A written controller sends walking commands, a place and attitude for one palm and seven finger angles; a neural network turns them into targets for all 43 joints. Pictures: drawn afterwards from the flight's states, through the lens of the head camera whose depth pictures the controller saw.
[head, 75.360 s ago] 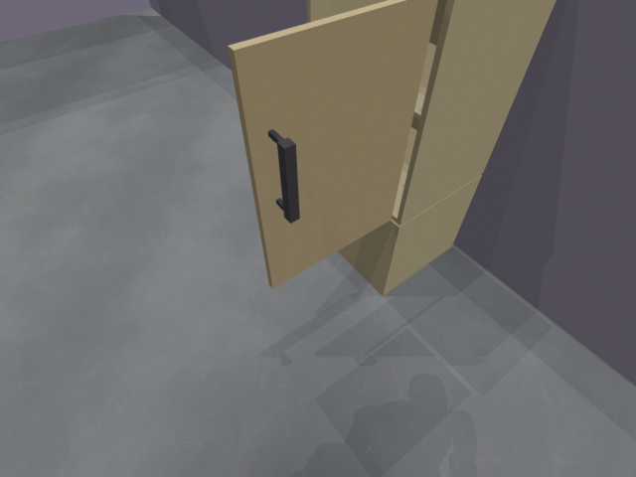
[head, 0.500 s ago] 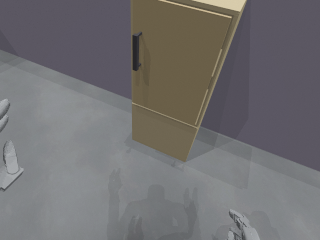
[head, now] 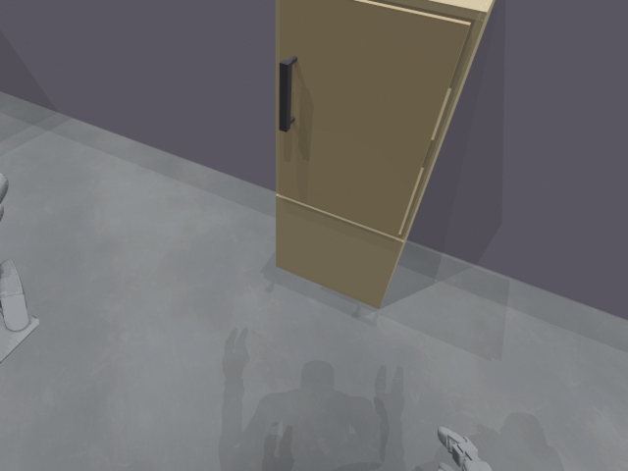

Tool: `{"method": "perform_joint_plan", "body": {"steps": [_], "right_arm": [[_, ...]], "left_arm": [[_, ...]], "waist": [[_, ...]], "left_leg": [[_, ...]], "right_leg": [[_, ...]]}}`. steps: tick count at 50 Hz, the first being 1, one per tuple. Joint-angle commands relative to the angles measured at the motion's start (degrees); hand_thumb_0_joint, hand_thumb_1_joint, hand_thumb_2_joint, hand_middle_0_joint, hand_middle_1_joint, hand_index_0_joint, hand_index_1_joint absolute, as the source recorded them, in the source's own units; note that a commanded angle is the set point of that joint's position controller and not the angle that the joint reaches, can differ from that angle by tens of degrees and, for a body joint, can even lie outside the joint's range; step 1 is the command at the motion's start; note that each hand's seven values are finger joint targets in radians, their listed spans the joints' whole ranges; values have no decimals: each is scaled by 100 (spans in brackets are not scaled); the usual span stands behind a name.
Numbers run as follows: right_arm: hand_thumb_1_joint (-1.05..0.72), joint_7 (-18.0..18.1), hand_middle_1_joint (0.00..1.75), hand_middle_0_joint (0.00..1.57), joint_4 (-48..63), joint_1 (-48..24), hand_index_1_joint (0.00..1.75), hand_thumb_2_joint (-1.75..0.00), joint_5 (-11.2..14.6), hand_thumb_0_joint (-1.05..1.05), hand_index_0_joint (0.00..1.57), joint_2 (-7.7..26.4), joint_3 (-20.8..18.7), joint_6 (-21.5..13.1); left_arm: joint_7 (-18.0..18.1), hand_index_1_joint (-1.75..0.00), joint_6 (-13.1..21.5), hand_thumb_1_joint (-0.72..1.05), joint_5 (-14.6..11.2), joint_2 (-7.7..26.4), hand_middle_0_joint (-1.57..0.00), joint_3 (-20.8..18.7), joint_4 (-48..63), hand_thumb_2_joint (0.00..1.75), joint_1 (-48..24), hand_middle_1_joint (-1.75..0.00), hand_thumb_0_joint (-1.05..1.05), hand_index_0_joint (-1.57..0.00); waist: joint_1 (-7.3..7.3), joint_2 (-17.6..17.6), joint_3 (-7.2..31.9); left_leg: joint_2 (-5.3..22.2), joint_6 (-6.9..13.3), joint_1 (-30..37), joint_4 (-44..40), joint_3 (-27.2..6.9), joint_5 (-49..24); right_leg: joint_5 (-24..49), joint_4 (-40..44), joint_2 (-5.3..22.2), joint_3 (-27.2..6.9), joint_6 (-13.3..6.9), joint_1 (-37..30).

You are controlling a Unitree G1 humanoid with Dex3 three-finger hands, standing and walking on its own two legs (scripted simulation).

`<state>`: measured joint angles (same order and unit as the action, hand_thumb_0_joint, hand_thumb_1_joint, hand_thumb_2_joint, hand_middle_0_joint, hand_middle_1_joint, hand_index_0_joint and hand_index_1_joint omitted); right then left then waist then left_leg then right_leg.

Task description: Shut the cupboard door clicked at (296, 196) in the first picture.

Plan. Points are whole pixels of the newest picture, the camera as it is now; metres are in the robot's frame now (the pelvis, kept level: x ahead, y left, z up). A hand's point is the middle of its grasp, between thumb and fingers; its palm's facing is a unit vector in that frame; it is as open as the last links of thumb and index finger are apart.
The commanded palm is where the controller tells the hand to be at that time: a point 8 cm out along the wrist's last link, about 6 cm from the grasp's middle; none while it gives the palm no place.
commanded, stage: let the arm hang, fingers relaxed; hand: left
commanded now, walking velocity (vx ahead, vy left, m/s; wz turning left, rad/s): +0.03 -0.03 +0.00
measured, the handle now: (288, 94) +0.95 +0.09 +0.02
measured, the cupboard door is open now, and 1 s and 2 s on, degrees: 0 0 0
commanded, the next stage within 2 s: look to check the result in 1.20 s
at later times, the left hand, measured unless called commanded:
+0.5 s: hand out of the picture +0.11 +0.16 -0.17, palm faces +0.11 -0.99 -0.13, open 6.8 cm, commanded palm none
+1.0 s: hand out of the picture -0.02 +0.18 -0.17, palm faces +0.06 -0.99 -0.16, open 7.4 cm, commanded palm none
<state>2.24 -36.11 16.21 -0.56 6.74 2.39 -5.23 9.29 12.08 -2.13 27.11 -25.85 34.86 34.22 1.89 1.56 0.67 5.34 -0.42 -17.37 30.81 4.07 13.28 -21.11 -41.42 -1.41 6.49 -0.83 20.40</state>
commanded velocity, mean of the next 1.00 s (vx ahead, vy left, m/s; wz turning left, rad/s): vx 0.00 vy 0.00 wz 0.00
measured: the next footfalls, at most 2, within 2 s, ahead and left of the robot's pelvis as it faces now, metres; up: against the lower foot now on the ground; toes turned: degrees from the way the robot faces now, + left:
right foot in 0.06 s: +0.04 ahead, -0.09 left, +0.00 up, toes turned -5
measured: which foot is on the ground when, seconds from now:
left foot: down 0.00-1.00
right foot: up 0.00-0.04, down 0.06-1.00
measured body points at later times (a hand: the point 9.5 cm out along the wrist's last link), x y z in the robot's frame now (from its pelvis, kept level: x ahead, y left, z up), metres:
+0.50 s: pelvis +0.03 -0.01 +0.00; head +0.04 +0.01 +0.45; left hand +0.10 +0.21 -0.15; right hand +0.11 -0.26 -0.13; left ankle +0.04 +0.13 -0.74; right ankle +0.00 -0.09 -0.74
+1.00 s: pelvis +0.02 +0.02 +0.01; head +0.01 +0.02 +0.46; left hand -0.03 +0.23 -0.15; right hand -0.02 -0.18 -0.16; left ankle +0.04 +0.13 -0.74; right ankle +0.00 -0.09 -0.74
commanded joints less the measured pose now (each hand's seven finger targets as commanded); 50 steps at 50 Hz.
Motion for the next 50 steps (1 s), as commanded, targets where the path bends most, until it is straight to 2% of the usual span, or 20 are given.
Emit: {"method": "perform_joint_plan", "body": {"steps": [1, 2, 3, 4, 5, 6, 7, 8, 10, 12, 14, 15, 16, 17, 18, 21, 23, 28, 35, 50], "right_arm": [[-90, 155, 30, 20, 819, -613, 30, -90, 38, 0, 20, 1122, -457, -45], [-90, 163, 30, 20, 815, -581, 30, -90, 65, 0, 20, 1097, -463, -20], [-90, 162, 30, 20, 833, -550, 30, -90, 66, 0, 20, 1065, -455, 36], [-90, 174, 30, 20, 790, -587, 30, -90, 56, 0, 20, 1108, -456, 37], [-90, -334, 30, 20, 247, -832, 30, -90, 66, 0, 20, 1195, -430, -160], [-90, -288, 30, 20, 159, -455, 30, -90, 36, 0, 20, 984, -507, 26], [-90, -241, 30, 20, 35, -191, 30, -90, -12, 0, 20, 1161, -578, 84], [-90, -244, 30, 20, 61, -165, 30, -90, 14, 0, 20, 1149, -455, 250], [-90, -221, 30, 20, 191, -328, 30, -90, -9, 0, 20, 1181, -392, 392], [-90, -196, 30, 20, 123, -571, 30, -90, -75, 0, 20, 1234, -374, 474], [-90, -182, 30, 20, -65, -550, 30, -90, -130, 0, 20, 1150, -374, 548], [-90, -169, 30, 20, -251, -484, 30, -90, -136, 0, 20, 1125, -371, 571], [-90, -171, 30, 20, -486, -348, 30, -90, -84, 0, 20, 1083, -361, 596], [-90, -173, 30, 20, -648, -383, 30, -90, -111, 0, 20, 1127, -345, 613], [-90, -152, 30, 20, -812, -382, 30, -90, -117, 0, 20, 1086, -341, 589], [-90, -65, 30, 20, -1067, -260, 30, -90, -124, 0, 20, 832, -383, 532], [-90, -38, 30, 20, -1246, -107, 30, -90, -89, 0, 20, 857, -392, 558], [-90, -5, 30, 20, -1632, 21, 30, -90, -62, 0, 20, 880, -402, 597], [-90, -15, 30, 20, -2169, 274, 30, -90, -51, 0, 20, 813, -346, 591], [-90, 23, 30, 20, -2797, 745, 30, -90, -21, 0, 20, 458, -290, 554]], "left_arm": [[201, -30, 46, 90, -43, 699, -20, -721, 136, 90, -225, -30, 0, -20], [202, -30, -29, 90, -49, 592, -20, -629, -188, 90, -176, -30, 0, -20], [215, -30, -81, 90, -56, 653, -20, -540, -271, 90, -387, -30, 0, -20], [238, -30, -90, 90, -94, 772, -20, -541, -302, 90, -542, -30, 0, -20], [-638, -30, -891, 90, 504, -684, -20, 1783, -3818, 90, -616, -30, 0, -20], [-790, -30, -1215, 90, 437, -946, -20, 1898, -3913, 90, -705, -30, 0, -20], [-828, -30, -1280, 90, 446, -985, -20, 1947, -4012, 90, -808, -30, 0, -20], [-856, -30, -1276, 90, 343, -966, -20, 1983, -4140, 90, -1050, -30, 0, -20], [-901, -30, -1289, 90, 295, -957, -20, 2165, -4589, 90, -1294, -30, 0, -20], [-880, -30, -1295, 90, 327, -859, -20, 2246, -5292, 90, -1472, -30, 0, -20], [-856, -30, -1260, 90, 358, -693, -20, 2197, -6017, 90, -1500, -30, 0, -20], [-834, -30, -1248, 90, 346, -655, -20, 2200, -6387, 90, -1549, -30, 0, -20], [-848, -30, -1254, 90, 298, -710, -20, 2279, -6705, 90, -1700, -30, 0, -20], [-831, -30, -1249, 90, 289, -663, -20, 2280, -7016, 90, -1799, -30, 0, -20], [-818, -30, -1217, 90, 285, -788, -20, 2284, -7344, 90, -1697, -30, 0, -20], [-762, -30, -1133, 90, 317, -1066, -20, 2185, -7887, 90, -1423, -30, 0, -20], [-759, -30, -1135, 90, 304, -1012, -20, 2244, -8136, 90, -1569, -30, 0, -20], [-777, -30, -1176, 90, 286, -1073, -20, 2313, -8722, 90, -1742, -30, 0, -20], [-764, -30, -1183, 90, 254, -1183, -20, 2405, -9364, 90, -1579, -30, 0, -20], [-703, -30, -1180, 90, 255, -1523, -20, 2483, -10081, 90, -1004, -30, 0, -20]], "waist": [[-102, -902, 107], [-83, -436, 120], [-47, 428, 48], [-69, 878, -7], [61, 531, -62], [119, 747, 487], [183, 974, 485], [58, 1196, 387], [-46, 1404, 430], [-139, 1490, 314], [-159, 1208, 134], [-136, 932, 173], [-46, 160, 148], [-44, -406, -35], [-105, -825, 65], [-150, -1301, 467], [-126, -1074, 500], [-133, -377, -89], [-158, 73, -553], [-149, -273, -833]], "left_leg": [[600, 285, -1189, -924, -441, 2346], [317, 208, -1123, -120, -152, 1982], [-8, 117, -1474, 888, -87, 1436], [-229, 35, -1543, 1644, -116, 962], [291, -9, -2088, 1965, -98, 1427], [73, -41, -1254, 1677, -487, 1698], [-122, -44, -939, 1407, -355, 745], [-142, -2, -768, 1009, -108, 230], [-150, 137, -68, 747, -231, -1577], [-125, 128, 4, 740, -247, -1239], [-215, 127, 2, 586, -230, -880], [-201, 117, 136, 482, -234, -997], [-176, 77, 546, 85, -306, -727], [-21, 108, 647, -45, -380, -1128], [42, 153, 627, -26, -352, -1461], [7, 117, 675, 31, -235, -1731], [91, 97, 754, -75, -237, -1686], [205, 91, 644, -539, -277, -1206], [205, 143, 711, -1012, -299, -677], [141, 202, 672, -1382, -227, -101]], "right_leg": [[-198, 1458, -51, -36, -93, -1595], [-377, 1875, 366, -734, -327, -1424], [-690, 2416, 1161, -2114, -725, -1310], [63, 2754, 1826, -2913, -1020, -1223], [4079, 1505, 2729, -1274, -977, -1328], [4612, 1079, 1938, -1495, -1025, -1046], [4647, 711, 1622, -1087, -854, -983], [4608, 575, 1456, -541, -660, -945], [4354, 550, 1181, -355, -294, -634], [3715, 941, 1168, -477, -239, -588], [3741, 1220, 1234, -691, -274, -791], [3662, 1254, 1225, -706, -283, -863], [2181, 1501, 1195, -707, -294, -464], [1510, 1550, 976, -640, -182, -346], [1669, 1610, 890, -665, -147, -596], [2823, 1741, 977, -711, -211, -1283], [2912, 1845, 964, -619, -182, -1406], [2209, 2225, 857, -513, -183, -1328], [1239, 2550, 789, -578, -182, -1121], [832, 2528, 738, -641, -149, -901]]}}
